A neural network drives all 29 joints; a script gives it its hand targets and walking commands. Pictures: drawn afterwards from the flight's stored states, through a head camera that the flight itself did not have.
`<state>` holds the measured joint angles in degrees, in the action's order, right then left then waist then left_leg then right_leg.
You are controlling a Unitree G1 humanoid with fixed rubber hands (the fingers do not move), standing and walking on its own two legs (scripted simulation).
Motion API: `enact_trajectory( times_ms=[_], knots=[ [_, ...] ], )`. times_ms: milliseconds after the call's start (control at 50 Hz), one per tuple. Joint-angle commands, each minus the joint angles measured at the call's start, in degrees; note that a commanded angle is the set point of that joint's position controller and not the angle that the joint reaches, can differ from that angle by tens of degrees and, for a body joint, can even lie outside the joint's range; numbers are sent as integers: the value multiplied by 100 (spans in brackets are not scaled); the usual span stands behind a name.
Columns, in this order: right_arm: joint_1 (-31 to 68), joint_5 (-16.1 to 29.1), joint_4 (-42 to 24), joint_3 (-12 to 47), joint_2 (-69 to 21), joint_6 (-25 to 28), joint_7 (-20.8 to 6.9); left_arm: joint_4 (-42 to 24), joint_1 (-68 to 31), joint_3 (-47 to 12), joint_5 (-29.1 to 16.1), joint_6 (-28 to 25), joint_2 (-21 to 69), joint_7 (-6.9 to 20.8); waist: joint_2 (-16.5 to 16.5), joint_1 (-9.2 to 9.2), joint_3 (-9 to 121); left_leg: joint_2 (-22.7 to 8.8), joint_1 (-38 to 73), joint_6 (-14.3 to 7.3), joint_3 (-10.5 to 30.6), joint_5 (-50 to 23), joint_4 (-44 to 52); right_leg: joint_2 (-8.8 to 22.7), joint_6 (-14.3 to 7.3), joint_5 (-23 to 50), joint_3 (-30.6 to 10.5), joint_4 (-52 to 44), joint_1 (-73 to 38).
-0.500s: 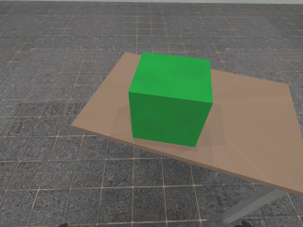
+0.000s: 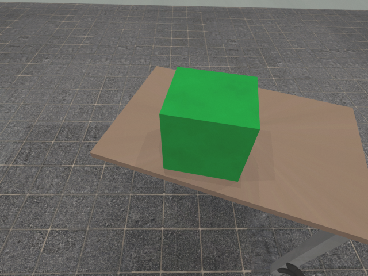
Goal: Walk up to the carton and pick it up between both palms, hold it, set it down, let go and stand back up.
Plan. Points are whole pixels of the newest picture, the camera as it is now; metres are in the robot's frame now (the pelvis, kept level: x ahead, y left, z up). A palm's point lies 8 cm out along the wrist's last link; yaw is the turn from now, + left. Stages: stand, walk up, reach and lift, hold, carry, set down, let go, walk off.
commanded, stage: walk up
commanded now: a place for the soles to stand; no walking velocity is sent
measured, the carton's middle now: (208, 125) +0.50 -0.05 +0.02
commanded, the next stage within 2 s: none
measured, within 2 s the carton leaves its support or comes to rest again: neither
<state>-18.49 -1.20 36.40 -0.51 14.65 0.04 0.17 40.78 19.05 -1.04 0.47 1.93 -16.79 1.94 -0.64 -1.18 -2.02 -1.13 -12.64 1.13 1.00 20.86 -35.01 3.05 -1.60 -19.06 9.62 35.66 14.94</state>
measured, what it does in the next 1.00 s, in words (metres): steps on the spot: left foot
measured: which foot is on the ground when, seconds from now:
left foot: down 0.00-0.16, up 0.18-0.46, down 0.48-1.00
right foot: down 0.00-1.00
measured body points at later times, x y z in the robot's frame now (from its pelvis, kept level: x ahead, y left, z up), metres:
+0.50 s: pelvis +0.04 +0.00 +0.00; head +0.07 +0.00 +0.44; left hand +0.02 +0.26 -0.13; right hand +0.19 -0.23 -0.11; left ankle +0.12 +0.10 -0.73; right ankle +0.01 -0.09 -0.73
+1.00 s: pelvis +0.05 +0.00 +0.01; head +0.05 +0.00 +0.46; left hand +0.13 +0.26 -0.11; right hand +0.10 -0.27 -0.12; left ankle +0.12 +0.10 -0.73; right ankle +0.01 -0.10 -0.73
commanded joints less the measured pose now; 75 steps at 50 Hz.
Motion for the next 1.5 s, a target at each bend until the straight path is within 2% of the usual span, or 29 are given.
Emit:
enact_trajectory(
  times_ms=[0, 20, 60, 100, 120, 140, 160, 180, 220, 320, 380, 440, 460, 480, 500, 520, 560, 620, 660, 680, 840, 1020, 1060, 1100, 1160, 1200, 1300, 1420, 1480],
  knots=[
    [-384, -93, -326, -472, 1151, 129, 38, -500, 231, 415, 104, -225, -713, 48, 646, 126, -259, -907, -175, -1004, 1421, 1209, 1285, -58, -116, -1029, -576, -103, 381],
    [-318, -93, -316, -523, 1271, 103, 44, -584, 203, 399, 92, -228, -592, 67, 805, 151, -565, -1151, -204, -1164, 1729, 1564, 1510, -129, -86, -1017, -542, 48, 775],
    [-171, -97, -300, -529, 1330, 89, 57, -673, 345, 431, 114, -277, -543, 78, 883, 96, -902, -1409, -297, -1295, 1893, 1313, 1579, -107, -55, -697, -607, -6, 993],
    [142, -89, -351, -414, 1083, 107, 24, -603, 869, 499, 131, -388, -660, 38, 565, -191, -694, -1077, -700, -981, 1298, 231, 827, 20, -83, -115, -984, -644, 135],
    [369, -60, -473, -293, 733, 114, -4, -497, 1273, 575, 127, -461, -903, -1, -232, -414, -541, -432, -1386, -547, 441, -255, -318, 506, -223, 107, -1865, -1460, -754],
    [375, -56, -583, -167, 300, 114, 19, -385, 1594, 722, 90, -485, -1298, -37, -1222, -471, -444, 344, -2216, -118, -382, 679, -1683, 1374, -559, 701, -3282, -2084, -1515],
    [274, -138, -544, -199, 449, 70, 98, -303, 1779, 708, 156, -436, -1291, -124, -833, -455, -462, 201, -2535, -101, -132, 1381, -2124, 1908, -932, 1516, -3762, -1995, -1777],
    [284, -164, -488, -217, 546, 45, 132, -306, 1849, 653, 167, -409, -1092, -182, -360, -446, -421, 20, -2567, -105, 0, 1262, -2625, 1859, -1061, 2387, -3451, -1806, -1823],
    [437, -89, -493, -231, 471, 92, 66, -316, 1665, 573, 225, -385, -932, -258, -103, -355, -290, -85, -2387, -95, 21, 851, -2703, 1485, -929, 3805, -2629, -1528, -1743],
    [427, -61, -395, -166, 195, 62, -3, -311, 1153, 402, 100, -334, -652, -311, -537, -94, -162, -24, -1380, 58, -274, -103, -1216, 829, -698, 4224, -1555, -1308, -1092],
    [511, -73, -308, -131, 157, 42, 41, -360, 1163, 395, 63, -258, -751, -312, -794, -112, -46, 153, -528, -22, -532, -752, -411, 657, -569, 4357, -1352, -840, -539],
    [270, -118, -162, -200, 430, 63, 109, -514, 911, 342, -105, -210, -827, -253, -405, 187, 153, -1, 952, -288, -264, -2170, 630, 568, -202, 3035, -1485, -419, 564],
    [169, -164, -115, -253, 692, 67, 135, -564, 1072, 290, -146, -233, -707, -216, -46, 226, 328, -527, 1477, -506, 274, -2576, 607, 414, -24, 1931, -1445, -255, 1016],
    [122, -153, -158, -297, 949, 73, 171, -592, 1357, 206, -127, -211, -478, -199, 443, 187, 559, -1566, 1389, -872, 1338, -2374, 929, 112, 119, 120, -1233, 213, 997],
    [324, 74, -113, -342, 1158, -9, 175, -422, 1832, 180, -86, -71, -283, -261, 525, 37, 549, -2115, 314, -1508, 1831, -1451, 1363, -185, 252, -1421, -916, 641, 163],
    [730, 160, -125, -334, 1079, -31, 180, -305, 1659, 254, 41, 44, -347, -300, 625, 6, 200, -2090, -260, -1626, 2060, -446, 1623, -163, 256, -1528, -1034, 959, 116],
    [1034, 99, -123, -202, 922, -37, 165, -350, 1434, 396, 45, 13, -473, -257, 599, -28, -220, -1685, -497, -1371, 1588, -191, 1749, -124, 257, -961, -1153, 484, 277],
    [1216, 117, -80, -136, 867, -41, 76, -229, 1585, 439, 44, -164, -550, -175, 741, -152, -52, -1138, -846, -729, 902, 438, 1577, -37, 152, 164, -1331, -758, -352],
    [1020, 158, 59, -151, 748, -58, 38, -250, 1323, 476, 26, -222, -604, -122, 674, 32, -132, -847, -778, -502, 791, 1357, 1803, -178, 52, -439, -1450, -865, -46],
    [1042, 149, 118, -141, 748, -54, 32, -229, 1241, 450, 5, -247, -512, -106, 646, 6, -270, -830, -589, -478, 765, 1206, 1763, -169, 52, -420, -1455, -940, 159],
    [786, 102, 319, -153, 727, 76, -6, -307, 851, 459, -36, -398, -583, -156, -107, 133, -2, -582, 198, -381, 212, -407, 1078, 156, -86, 3, -1950, -1531, 501],
    [487, 89, 480, -123, 769, 110, 32, -239, 695, 409, -55, -352, -638, -197, 28, 124, 14, -649, 319, -360, 15, -1112, 1058, 146, -75, 912, -1967, -1369, 278],
    [380, 83, 516, -127, 790, 94, 36, -215, 654, 393, -63, -326, -613, -204, -164, 134, -42, -672, 331, -365, 46, -1034, 1092, 93, -78, 843, -1973, -1363, 330],
    [335, 73, 527, -152, 878, 88, 39, -181, 633, 391, -44, -321, -590, -208, 5, 154, -46, -738, 301, -389, 37, -961, 1155, 77, -81, 896, -1968, -1258, 267],
    [535, 63, 457, -219, 1068, 64, 72, -320, 531, 461, -39, -360, -794, -245, 253, 85, 34, -673, 492, -373, -238, -1752, 837, 180, -79, 1708, -2165, -990, 424],
    [505, 60, 403, -221, 1013, 17, 85, -387, 474, 477, -41, -371, -881, -287, 156, 157, 164, -744, 663, -463, -275, -2300, 616, 135, -65, 2098, -2156, -758, 520],
    [570, 63, 264, -261, 1049, -125, 70, -560, 473, 520, -9, -324, -856, -322, -49, 163, 487, -890, 647, -684, -310, -2131, 337, 9, -102, 1749, -2306, -397, 673],
    [754, 45, 70, -270, 1052, -236, 20, -833, 200, 592, -1, -254, -1037, -291, -266, 220, 184, -630, 465, -528, -356, -782, 256, 69, -261, 670, -2944, -899, 1348],
    [684, 38, 20, -311, 1161, -200, 9, -933, 104, 591, 7, -230, -1013, -270, -108, 290, 88, -882, 467, -631, -66, 63, 656, -181, -198, 90, -2805, -661, 1593]
  ],
)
